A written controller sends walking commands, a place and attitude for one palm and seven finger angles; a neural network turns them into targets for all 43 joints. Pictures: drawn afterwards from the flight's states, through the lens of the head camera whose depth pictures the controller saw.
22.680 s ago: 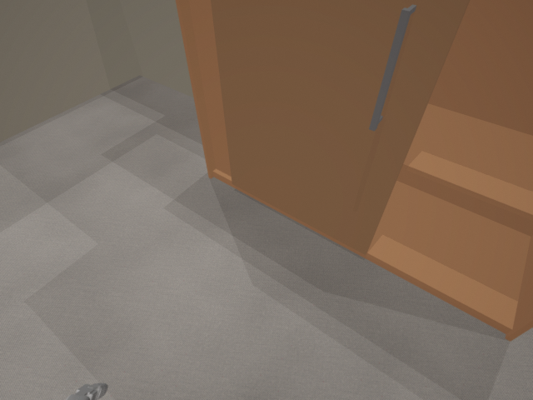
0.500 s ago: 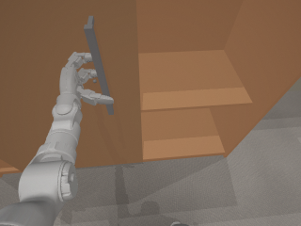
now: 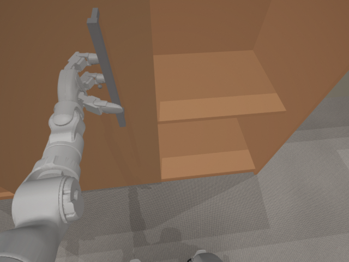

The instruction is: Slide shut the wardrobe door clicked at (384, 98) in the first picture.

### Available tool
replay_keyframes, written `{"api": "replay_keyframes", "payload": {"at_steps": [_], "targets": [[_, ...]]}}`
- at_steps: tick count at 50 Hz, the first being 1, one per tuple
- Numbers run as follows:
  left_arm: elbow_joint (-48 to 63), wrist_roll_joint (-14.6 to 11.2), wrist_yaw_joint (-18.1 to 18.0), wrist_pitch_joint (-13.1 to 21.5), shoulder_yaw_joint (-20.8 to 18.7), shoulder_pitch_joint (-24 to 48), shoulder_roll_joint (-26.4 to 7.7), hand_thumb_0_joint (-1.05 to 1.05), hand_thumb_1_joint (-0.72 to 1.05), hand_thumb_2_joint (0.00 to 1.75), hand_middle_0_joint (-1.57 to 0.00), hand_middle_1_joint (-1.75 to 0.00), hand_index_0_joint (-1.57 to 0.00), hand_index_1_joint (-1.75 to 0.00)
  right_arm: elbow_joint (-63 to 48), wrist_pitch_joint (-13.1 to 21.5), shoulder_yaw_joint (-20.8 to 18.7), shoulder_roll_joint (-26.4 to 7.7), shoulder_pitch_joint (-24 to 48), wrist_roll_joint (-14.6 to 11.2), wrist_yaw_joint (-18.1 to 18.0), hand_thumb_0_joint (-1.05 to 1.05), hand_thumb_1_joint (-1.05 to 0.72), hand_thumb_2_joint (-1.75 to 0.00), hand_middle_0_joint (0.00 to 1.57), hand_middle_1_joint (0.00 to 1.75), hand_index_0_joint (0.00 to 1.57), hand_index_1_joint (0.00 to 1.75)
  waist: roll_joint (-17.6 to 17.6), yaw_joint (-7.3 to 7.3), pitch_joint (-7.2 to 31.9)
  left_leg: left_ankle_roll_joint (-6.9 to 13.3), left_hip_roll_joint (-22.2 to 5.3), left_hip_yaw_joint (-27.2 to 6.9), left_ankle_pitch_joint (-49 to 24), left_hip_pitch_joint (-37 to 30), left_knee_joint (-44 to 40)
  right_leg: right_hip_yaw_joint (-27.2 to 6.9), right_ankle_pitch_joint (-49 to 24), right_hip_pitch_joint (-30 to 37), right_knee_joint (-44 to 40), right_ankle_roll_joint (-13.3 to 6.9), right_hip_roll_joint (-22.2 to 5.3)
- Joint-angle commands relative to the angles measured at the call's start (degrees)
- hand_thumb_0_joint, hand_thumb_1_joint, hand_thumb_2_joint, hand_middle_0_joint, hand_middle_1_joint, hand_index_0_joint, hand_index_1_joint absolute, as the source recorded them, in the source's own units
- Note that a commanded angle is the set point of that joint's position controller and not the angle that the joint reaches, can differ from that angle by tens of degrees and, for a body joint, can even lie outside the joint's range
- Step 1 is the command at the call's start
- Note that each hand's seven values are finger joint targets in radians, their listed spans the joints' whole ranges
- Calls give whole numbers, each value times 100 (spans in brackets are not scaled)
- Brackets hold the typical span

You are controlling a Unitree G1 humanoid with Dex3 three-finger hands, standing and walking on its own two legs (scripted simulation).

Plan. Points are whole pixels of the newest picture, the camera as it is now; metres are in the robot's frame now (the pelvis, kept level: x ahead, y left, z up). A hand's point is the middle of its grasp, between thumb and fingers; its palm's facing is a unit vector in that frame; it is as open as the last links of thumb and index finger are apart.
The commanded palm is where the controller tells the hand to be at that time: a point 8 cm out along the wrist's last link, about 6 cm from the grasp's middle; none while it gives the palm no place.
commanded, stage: move the hooked fingers beside the handle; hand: left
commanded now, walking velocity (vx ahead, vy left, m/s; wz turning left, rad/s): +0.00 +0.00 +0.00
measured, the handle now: (111, 79) +0.53 +0.11 +0.11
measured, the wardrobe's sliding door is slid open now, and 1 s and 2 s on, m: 0.57 0.59 0.59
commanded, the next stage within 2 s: feel for the door with the fingertips in 0.90 s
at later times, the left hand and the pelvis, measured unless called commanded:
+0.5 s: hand (95, 86) +0.49 +0.14 +0.12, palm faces +0.01 -1.00 -0.01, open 13.3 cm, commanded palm +0.47 +0.22 +0.12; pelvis -0.01 +0.00 +0.00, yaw +0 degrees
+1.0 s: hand (91, 87) +0.49 +0.15 +0.12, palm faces +0.03 -1.00 -0.02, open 13.5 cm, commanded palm +0.47 +0.22 +0.11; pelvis -0.01 +0.00 -0.01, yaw +1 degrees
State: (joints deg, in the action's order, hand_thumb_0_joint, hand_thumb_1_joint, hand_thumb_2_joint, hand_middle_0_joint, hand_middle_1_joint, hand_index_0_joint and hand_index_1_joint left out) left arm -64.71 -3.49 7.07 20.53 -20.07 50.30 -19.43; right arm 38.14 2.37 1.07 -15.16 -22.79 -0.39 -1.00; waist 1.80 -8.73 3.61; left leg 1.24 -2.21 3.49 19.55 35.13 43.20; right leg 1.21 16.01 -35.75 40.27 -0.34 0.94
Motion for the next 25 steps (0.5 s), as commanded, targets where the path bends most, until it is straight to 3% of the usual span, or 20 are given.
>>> {"api": "replay_keyframes", "payload": {"at_steps": [1,3,6,12,14,15,16,22,24,25], "targets": [[1022,-158,-343,200,-649,2637,-2334,0,-50,30,-30,-120,-30,-120,-420,141,-320,-929,-577,-23,-81,0,-90,-90,20,30,20,30,-370,108,1827,57,192,-234,-185,-316,-606,-182,-320,1227,-655,70,83],[1137,-138,-299,222,-656,2667,-2396,0,-50,30,-30,-120,-30,-120,-447,143,-320,-913,-549,-36,-85,0,-90,-90,20,30,20,30,-98,143,1938,43,202,-214,-223,-375,-593,-209,-374,1238,-643,66,74],[1010,-164,-292,198,-641,2679,-2392,0,-50,30,-30,-120,-30,-120,-440,132,-309,-934,-570,-35,-94,0,-90,-90,20,30,20,30,-242,103,1756,49,188,-227,-80,-253,-595,-202,-187,1167,-678,64,79],[1078,-144,-277,232,-715,2691,-2510,0,-50,30,-30,-120,-30,-120,-468,139,-312,-953,-580,-38,-90,0,-90,-90,20,30,20,30,-86,106,1899,47,185,-239,-82,-319,-578,-196,-161,1107,-641,66,80],[1061,-171,-281,227,-766,2617,-2559,0,-50,30,-30,-120,-30,-120,-480,141,-320,-967,-574,-34,-97,0,-90,-90,20,30,20,30,-265,116,1929,50,182,-226,-91,-248,-566,-211,-184,1193,-650,83,74],[1118,-154,-278,245,-750,2664,-2563,0,-50,30,-30,-120,-30,-120,-481,144,-318,-956,-570,-34,-97,0,-90,-90,20,30,20,30,-90,137,1947,41,185,-227,-120,-284,-573,-218,-216,1187,-634,72,73],[1092,-158,-289,249,-761,2571,-2541,0,-50,30,-30,-120,-30,-120,-478,122,-325,-959,-607,-32,-92,0,-90,-90,20,30,20,30,-162,153,1953,47,178,-237,-189,-300,-569,-182,-273,1218,-612,55,81],[965,-98,-323,237,-676,2775,-2524,0,-50,30,-30,-120,-30,-120,-436,121,-317,-1000,-613,-39,-93,0,-90,-90,20,30,20,30,-150,29,1792,51,162,-286,-23,-326,-583,-166,-61,949,-639,65,89],[970,-105,-321,238,-537,2869,-2326,0,-50,30,-30,-120,-30,-120,-425,141,-320,-988,-622,-28,-86,0,-90,-90,20,30,20,30,-56,-13,1806,43,159,-302,-55,-401,-581,-143,-85,866,-626,61,92],[955,-108,-327,239,-612,2886,-2426,0,-50,30,-30,-120,-30,-120,-403,145,-327,-1013,-635,-22,-89,0,-90,-90,20,30,20,30,-78,-4,1826,45,156,-313,-40,-403,-570,-140,-48,833,-624,59,88]]}}
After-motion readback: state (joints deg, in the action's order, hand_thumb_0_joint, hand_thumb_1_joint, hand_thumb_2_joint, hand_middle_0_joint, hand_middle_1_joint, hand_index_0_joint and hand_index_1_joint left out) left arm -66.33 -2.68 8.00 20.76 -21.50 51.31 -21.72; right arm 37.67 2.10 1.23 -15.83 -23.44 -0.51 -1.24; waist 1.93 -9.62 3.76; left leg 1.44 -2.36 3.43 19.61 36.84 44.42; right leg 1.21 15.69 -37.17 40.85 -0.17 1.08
